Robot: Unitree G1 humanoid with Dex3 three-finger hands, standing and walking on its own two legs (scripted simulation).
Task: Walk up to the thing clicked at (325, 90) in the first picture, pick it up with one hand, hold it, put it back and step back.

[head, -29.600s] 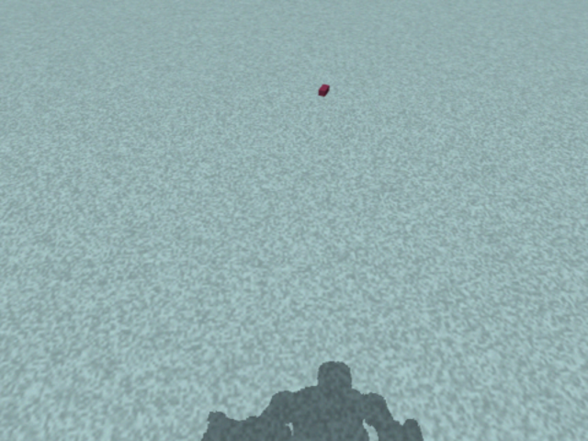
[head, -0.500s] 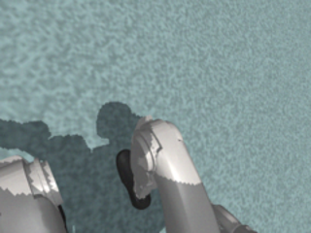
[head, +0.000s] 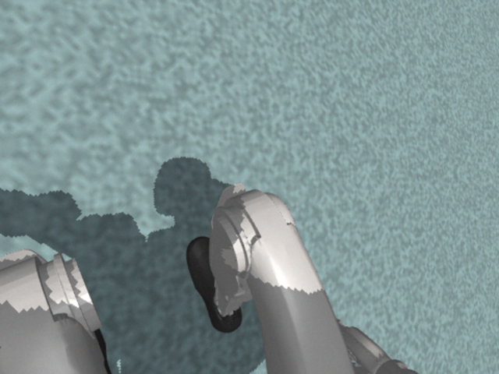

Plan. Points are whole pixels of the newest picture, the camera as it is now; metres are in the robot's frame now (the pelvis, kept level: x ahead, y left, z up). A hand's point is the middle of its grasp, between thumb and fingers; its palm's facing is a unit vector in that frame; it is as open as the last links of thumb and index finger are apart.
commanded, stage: open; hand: left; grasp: from above
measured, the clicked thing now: out of the picture +0.46 +0.34 -0.29
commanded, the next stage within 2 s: withdraw in 0.14 s
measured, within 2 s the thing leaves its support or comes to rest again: neither
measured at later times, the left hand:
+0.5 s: hand out of the picture +0.47 +0.35 -0.21, palm faces -0.27 -0.11 -0.96, open 12.3 cm
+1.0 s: hand out of the picture +0.42 +0.35 -0.10, palm faces -0.50 -0.14 -0.85, open 12.4 cm
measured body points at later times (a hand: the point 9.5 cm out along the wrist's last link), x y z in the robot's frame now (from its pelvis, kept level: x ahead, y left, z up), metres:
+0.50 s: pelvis +0.00 +0.00 +0.00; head +0.27 +0.13 +0.34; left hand +0.48 +0.35 -0.15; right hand +0.06 -0.26 -0.05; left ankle +0.06 +0.12 -0.27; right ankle +0.12 -0.12 -0.27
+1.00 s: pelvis -0.01 -0.01 +0.05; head +0.22 +0.09 +0.42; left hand +0.45 +0.35 -0.05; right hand +0.09 -0.29 -0.04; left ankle +0.06 +0.12 -0.27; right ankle +0.12 -0.12 -0.27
